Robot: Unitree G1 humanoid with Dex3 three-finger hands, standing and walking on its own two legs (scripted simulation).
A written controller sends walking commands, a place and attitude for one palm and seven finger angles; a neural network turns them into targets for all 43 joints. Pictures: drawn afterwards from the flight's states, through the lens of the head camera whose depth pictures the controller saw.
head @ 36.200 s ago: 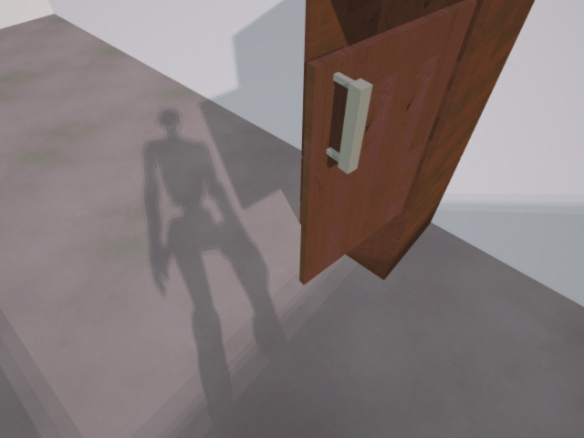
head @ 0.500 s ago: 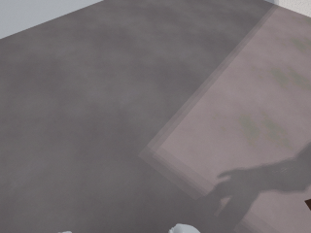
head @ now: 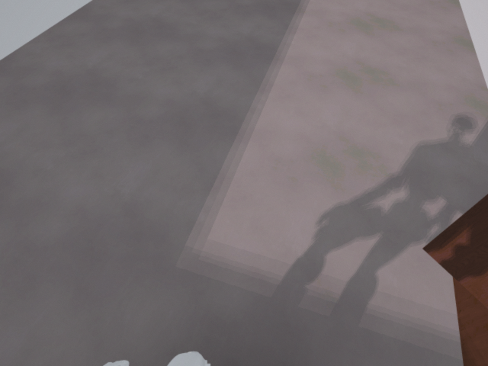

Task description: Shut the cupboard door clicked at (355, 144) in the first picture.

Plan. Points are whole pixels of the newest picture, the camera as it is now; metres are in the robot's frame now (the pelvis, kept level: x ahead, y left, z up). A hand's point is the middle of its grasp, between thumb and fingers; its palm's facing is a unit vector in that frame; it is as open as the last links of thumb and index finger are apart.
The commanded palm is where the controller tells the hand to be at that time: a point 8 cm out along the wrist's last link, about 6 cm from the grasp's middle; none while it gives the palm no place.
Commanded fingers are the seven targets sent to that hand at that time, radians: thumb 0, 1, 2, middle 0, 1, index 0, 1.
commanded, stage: turn to face it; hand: left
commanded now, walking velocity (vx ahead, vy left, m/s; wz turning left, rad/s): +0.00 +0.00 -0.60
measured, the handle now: out of the picture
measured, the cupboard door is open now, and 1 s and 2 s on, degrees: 51 51 51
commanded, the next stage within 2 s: take the last steps up to it in 1.48 s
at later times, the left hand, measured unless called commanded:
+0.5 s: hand (168, 332) +0.20 +0.16 -0.16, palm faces -0.29 -0.92 -0.27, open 7.4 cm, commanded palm none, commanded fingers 0.00 0.90 0.90 -0.20 -0.30 -0.20 -0.30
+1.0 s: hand (184, 308) +0.24 +0.14 -0.17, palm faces -0.53 -0.83 -0.19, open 7.4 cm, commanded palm none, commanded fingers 0.00 0.90 0.90 -0.20 -0.30 -0.20 -0.30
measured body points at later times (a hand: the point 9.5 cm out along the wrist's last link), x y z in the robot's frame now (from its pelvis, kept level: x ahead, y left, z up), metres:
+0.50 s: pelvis +0.02 -0.01 -0.01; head +0.05 -0.04 +0.43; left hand +0.21 +0.20 -0.14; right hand -0.02 -0.27 -0.17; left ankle +0.03 +0.14 -0.71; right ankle -0.01 -0.11 -0.74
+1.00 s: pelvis +0.07 +0.00 +0.00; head +0.12 +0.01 +0.45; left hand +0.27 +0.18 -0.16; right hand +0.00 -0.25 -0.12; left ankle +0.13 +0.10 -0.74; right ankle -0.03 -0.09 -0.66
